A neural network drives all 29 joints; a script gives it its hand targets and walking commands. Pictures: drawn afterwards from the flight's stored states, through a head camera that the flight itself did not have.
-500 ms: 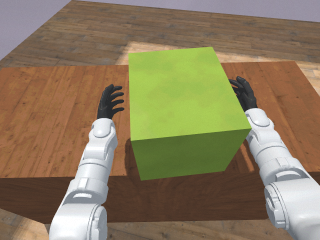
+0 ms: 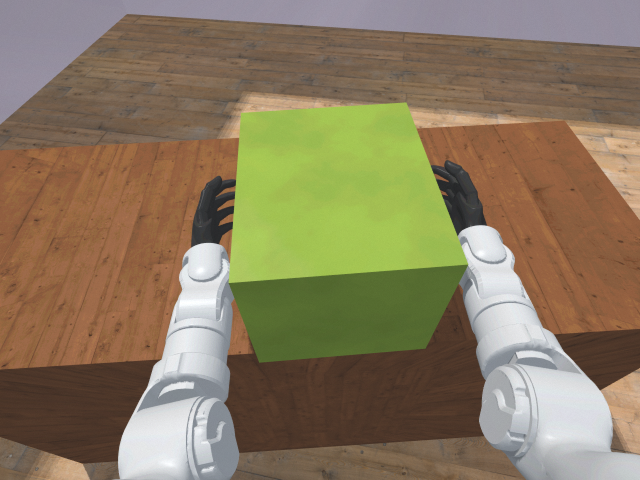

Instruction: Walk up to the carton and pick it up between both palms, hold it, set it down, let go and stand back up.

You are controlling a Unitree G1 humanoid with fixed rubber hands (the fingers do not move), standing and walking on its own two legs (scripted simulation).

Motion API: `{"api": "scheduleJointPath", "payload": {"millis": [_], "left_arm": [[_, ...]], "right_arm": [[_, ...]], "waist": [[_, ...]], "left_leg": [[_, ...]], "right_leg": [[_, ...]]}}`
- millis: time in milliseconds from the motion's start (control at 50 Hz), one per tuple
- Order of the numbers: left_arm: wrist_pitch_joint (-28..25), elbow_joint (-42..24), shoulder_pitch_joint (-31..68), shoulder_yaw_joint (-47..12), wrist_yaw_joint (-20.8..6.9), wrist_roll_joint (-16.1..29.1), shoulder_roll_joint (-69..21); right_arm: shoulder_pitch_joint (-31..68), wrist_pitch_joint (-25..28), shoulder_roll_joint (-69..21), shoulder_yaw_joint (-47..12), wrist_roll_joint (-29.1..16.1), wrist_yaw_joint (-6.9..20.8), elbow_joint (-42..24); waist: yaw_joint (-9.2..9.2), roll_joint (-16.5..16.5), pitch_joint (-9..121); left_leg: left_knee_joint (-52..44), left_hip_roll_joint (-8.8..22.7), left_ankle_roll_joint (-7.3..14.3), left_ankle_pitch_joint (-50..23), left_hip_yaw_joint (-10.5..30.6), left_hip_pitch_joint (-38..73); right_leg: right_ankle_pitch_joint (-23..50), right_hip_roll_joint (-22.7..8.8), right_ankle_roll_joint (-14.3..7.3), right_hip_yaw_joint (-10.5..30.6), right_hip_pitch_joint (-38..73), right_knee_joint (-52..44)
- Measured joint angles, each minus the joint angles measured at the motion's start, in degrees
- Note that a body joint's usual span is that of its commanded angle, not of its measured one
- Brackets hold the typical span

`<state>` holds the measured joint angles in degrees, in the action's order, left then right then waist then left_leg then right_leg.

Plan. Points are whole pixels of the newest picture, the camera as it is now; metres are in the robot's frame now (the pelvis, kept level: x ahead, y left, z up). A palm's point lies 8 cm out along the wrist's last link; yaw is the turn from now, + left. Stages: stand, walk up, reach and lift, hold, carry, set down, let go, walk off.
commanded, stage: reach and lift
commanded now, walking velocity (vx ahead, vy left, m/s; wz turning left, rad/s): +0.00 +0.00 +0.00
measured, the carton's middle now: (333, 231) +0.44 +0.01 +0.04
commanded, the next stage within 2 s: none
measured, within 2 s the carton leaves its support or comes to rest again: leaves its support in 1.18 s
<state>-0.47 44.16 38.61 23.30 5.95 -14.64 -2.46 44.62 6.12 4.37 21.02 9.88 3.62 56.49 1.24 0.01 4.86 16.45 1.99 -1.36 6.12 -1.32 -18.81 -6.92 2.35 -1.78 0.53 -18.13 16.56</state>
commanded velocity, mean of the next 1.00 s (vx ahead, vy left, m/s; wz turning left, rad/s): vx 0.00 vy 0.00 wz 0.00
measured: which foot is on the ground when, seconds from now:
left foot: down 0.00-1.00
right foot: down 0.00-1.00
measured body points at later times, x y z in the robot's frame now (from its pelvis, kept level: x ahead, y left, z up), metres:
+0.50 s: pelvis +0.01 +0.01 +0.00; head +0.03 +0.02 +0.45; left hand +0.41 +0.18 +0.08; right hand +0.43 -0.16 +0.08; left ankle +0.01 +0.13 -0.75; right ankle +0.00 -0.10 -0.75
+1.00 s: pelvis +0.01 +0.01 +0.00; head +0.03 +0.02 +0.45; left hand +0.40 +0.18 +0.08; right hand +0.42 -0.16 +0.09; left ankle +0.01 +0.13 -0.75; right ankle +0.00 -0.10 -0.75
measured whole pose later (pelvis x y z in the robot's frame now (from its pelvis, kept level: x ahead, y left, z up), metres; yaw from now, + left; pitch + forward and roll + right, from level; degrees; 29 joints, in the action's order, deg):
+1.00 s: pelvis +0.01 +0.01 +0.00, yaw +0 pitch +6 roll +0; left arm 3.2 38.6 34.4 19.7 6.6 -12.9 -3.1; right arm 40.5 8.6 4.1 18.8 7.1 3.4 55.3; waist 0.7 -1.1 3.3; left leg 16.8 1.9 -0.9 7.6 -2.0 -14.8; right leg -7.7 1.7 -1.4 -0.5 -13.5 15.7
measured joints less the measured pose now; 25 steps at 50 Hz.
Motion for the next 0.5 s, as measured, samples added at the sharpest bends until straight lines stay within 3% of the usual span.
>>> {"api": "scheduleJointPath", "payload": {"millis": [140, 500], "left_arm": [[-0.03, -0.25, -1.2, 0.53, -0.93, -0.43, -0.61], [2.66, -4.29, -3.85, -2.18, 0.21, 0.34, -1.15]], "right_arm": [[-1.92, 1.51, -1.34, 2.94, 2.76, 1.05, -0.8], [-3.7, 2.18, -0.76, 0.77, -0.51, 1.15, -0.62]], "waist": [[0.07, -0.33, -0.93], [-0.15, -0.96, -1.86]], "left_leg": [[-0.37, -0.1, 0.2, 0.48, -0.3, 2.73], [0.44, -0.1, 0.48, 1.84, -0.87, 4.92]], "right_leg": [[-0.29, -0.18, 0.18, 0.0, 2.78, -0.59], [-0.92, -0.39, 0.43, -0.09, 5.44, -1.01]]}}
